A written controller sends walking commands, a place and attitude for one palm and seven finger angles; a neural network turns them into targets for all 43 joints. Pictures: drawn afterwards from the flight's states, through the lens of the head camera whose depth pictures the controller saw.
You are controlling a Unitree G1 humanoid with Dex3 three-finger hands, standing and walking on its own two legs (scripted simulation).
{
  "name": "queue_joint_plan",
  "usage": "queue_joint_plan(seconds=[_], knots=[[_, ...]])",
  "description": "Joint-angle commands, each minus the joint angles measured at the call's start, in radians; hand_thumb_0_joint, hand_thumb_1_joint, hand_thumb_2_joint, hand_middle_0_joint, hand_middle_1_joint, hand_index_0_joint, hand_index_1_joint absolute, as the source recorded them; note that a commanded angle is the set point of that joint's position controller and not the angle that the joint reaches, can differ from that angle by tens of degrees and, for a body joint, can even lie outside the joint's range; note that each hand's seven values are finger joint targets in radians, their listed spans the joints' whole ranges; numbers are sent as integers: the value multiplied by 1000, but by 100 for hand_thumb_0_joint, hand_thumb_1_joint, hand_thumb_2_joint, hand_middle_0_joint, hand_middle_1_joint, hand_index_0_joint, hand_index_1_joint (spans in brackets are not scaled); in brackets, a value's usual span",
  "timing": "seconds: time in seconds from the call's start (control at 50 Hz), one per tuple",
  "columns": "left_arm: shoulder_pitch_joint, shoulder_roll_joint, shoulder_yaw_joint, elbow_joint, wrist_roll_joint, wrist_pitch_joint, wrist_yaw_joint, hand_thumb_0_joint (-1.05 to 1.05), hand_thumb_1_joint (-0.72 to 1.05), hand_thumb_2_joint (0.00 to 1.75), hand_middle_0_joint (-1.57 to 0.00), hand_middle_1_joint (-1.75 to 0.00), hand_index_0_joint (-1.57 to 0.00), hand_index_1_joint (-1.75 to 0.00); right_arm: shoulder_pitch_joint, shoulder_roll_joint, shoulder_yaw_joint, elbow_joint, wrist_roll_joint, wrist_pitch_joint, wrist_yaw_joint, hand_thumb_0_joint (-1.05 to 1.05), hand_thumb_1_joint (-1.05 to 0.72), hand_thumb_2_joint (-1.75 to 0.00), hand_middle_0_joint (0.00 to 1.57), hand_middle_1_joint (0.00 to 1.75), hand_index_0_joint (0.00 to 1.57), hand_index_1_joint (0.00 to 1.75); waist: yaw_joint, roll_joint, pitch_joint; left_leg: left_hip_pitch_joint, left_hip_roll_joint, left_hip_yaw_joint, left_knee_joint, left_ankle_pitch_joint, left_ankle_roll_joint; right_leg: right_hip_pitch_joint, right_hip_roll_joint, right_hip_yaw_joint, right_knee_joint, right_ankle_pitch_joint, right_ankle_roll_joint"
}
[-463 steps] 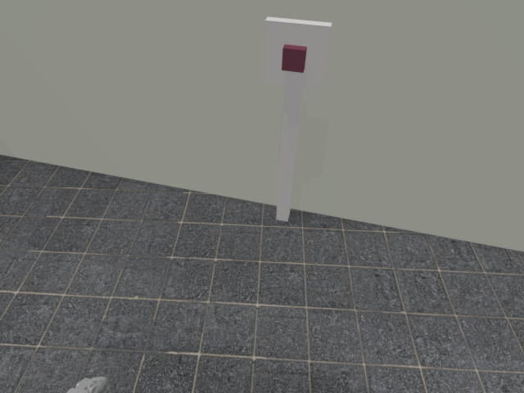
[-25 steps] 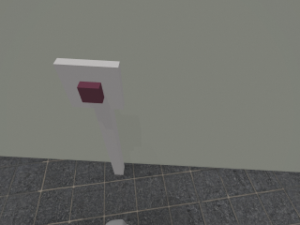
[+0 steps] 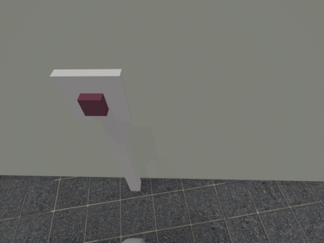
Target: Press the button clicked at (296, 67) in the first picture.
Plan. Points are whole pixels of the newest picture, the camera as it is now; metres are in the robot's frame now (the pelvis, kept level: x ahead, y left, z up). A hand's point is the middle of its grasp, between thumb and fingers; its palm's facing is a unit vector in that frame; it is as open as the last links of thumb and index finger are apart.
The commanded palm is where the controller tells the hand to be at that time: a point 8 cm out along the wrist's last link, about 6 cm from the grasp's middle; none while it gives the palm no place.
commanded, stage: come to a stop and stand still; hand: left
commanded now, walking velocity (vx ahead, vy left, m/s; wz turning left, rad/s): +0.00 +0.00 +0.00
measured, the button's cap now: (94, 104) +0.46 +0.24 +0.07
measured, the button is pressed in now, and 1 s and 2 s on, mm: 0 0 0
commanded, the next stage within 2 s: look again from close up in 0.62 s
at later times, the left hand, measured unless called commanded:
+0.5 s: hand out of the picture -0.05 +0.20 -0.17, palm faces +0.07 -0.98 -0.16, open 7.4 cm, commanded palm none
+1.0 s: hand out of the picture -0.06 +0.21 -0.17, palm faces +0.05 -0.98 -0.18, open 7.4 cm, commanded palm none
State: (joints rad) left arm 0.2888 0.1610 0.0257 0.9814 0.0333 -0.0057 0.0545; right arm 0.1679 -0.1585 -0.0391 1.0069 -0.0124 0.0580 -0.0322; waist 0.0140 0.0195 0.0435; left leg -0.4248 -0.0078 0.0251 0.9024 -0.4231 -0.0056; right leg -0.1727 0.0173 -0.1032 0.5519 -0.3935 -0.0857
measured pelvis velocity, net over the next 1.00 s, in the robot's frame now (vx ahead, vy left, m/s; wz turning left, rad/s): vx -0.05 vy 0.05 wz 0.03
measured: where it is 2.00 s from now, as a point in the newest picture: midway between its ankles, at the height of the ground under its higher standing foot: outside the picture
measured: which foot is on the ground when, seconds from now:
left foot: up 0.00-0.14, down 0.16-1.00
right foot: down 0.00-1.00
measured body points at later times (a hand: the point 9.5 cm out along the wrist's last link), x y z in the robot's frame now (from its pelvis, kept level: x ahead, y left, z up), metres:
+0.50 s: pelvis -0.03 +0.04 +0.01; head -0.02 +0.04 +0.46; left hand -0.05 +0.25 -0.15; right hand -0.01 -0.19 -0.15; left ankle -0.02 +0.14 -0.73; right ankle -0.06 -0.06 -0.73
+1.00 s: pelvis -0.05 +0.05 +0.00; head -0.06 +0.05 +0.45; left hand -0.06 +0.26 -0.16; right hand -0.05 -0.16 -0.16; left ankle -0.02 +0.14 -0.73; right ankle -0.06 -0.06 -0.73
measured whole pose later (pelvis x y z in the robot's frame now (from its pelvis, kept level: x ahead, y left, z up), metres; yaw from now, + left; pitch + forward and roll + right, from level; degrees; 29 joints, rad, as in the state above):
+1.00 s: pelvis -0.05 +0.05 +0.00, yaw +1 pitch -2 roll -1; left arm 0.33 0.12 -0.02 1.10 0.01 -0.02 0.05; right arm 0.31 -0.15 0.02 1.09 -0.01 0.00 -0.03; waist -0.01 0.01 0.01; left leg -0.25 -0.02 0.05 0.52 -0.23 0.05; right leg -0.17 -0.03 -0.11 0.51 -0.30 -0.01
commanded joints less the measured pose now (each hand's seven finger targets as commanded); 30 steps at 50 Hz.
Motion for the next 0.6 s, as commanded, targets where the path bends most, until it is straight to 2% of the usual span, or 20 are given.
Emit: queue_joint_plan(seconds=[0.0,0.04,0.06,0.08,0.1,0.12,0.14,0.16,0.18,0.2,0.22,0.26,0.3,0.42,0.58], knots=[[109,122,21,-29,-3,-9,-3,0,90,90,-20,-30,-20,-30,-6,-30,-3,-55,3,-26,10,0,-90,-90,20,30,20,30,18,-153,-11,-38,17,7,-65,-9,-9,81,-259,181,-121,924,-95],[106,136,24,-27,-4,-10,-3,0,90,90,-20,-30,-20,-30,6,-24,6,-43,6,-34,12,0,-90,-90,20,30,20,30,19,-155,-25,24,23,24,-170,15,-9,77,-255,172,-120,869,-96],[98,140,24,-27,-7,-10,-4,0,90,90,-20,-30,-20,-30,33,-23,9,-36,6,-38,11,0,-90,-90,20,30,20,30,8,-146,-40,74,23,24,-239,49,-7,66,-245,166,-111,823,-91],[90,141,22,-23,-12,-10,-6,0,90,90,-20,-30,-20,-30,59,-23,12,-20,5,-42,9,0,-90,-90,20,30,20,30,1,-127,-52,139,20,30,-317,112,-6,46,-225,157,-99,770,-71],[73,143,20,-21,-17,-10,-8,0,90,90,-20,-30,-20,-30,102,-30,14,-5,4,-48,8,0,-90,-90,20,30,20,30,-19,-123,-64,214,29,25,-414,216,0,21,-207,143,-72,697,-44],[67,126,21,-23,-18,-9,-10,0,90,90,-20,-30,-20,-30,140,-51,10,14,3,-59,6,0,-90,-90,20,30,20,30,-24,-81,-80,298,73,-8,-454,415,17,-16,-172,119,-33,592,-6],[94,96,17,-23,-25,-4,-9,0,90,90,-20,-30,-20,-30,150,-92,9,15,-3,-69,2,0,-90,-90,20,30,20,30,-3,38,-107,334,172,-114,-446,639,66,-49,-123,97,-22,406,39],[103,67,11,-15,-24,-1,-4,0,90,90,-20,-30,-20,-30,138,-114,10,15,-4,-69,-3,0,-90,-90,20,30,20,30,13,94,-100,289,229,-155,-455,701,113,-34,-93,79,-57,208,63],[96,61,7,5,-23,-2,-6,0,90,90,-20,-30,-20,-30,109,-110,17,21,-5,-70,-9,0,-90,-90,20,30,20,30,21,115,-70,249,221,-150,-470,655,121,-9,-87,78,-94,154,68],[75,73,9,22,-23,1,-10,0,90,90,-20,-30,-20,-30,89,-95,22,24,-2,-72,-10,0,-90,-90,20,30,20,30,20,140,-38,202,194,-150,-503,578,111,22,-94,75,-111,155,64],[75,76,7,29,-22,2,-14,0,90,90,-20,-30,-20,-30,85,-90,24,20,0,-74,-11,0,-90,-90,20,30,20,30,22,133,-14,174,182,-143,-530,508,100,34,-98,86,-128,158,62],[87,71,2,58,-20,-3,-19,0,90,90,-20,-30,-20,-30,98,-78,32,33,-1,-78,-12,0,-90,-90,20,30,20,30,18,59,-4,174,149,-120,-525,411,74,45,-116,107,-169,216,49],[87,66,-4,77,-22,-4,-22,0,90,90,-20,-30,-20,-30,119,-69,37,46,0,-77,-12,0,-90,-90,20,30,20,30,9,31,26,179,129,-104,-545,314,59,21,-127,116,-199,198,41],[96,54,-12,107,-20,-9,-24,0,90,90,-20,-30,-20,-30,154,-70,42,71,-1,-81,-10,0,-90,-90,20,30,20,30,3,-24,42,187,119,-98,-576,265,55,12,-128,112,-227,169,41],[121,41,-17,130,-22,-12,-22,0,90,90,-20,-30,-20,-30,185,-67,50,96,0,-85,-9,0,-90,-90,20,30,20,30,3,-20,54,176,113,-103,-597,242,55,8,-128,111,-224,155,41]])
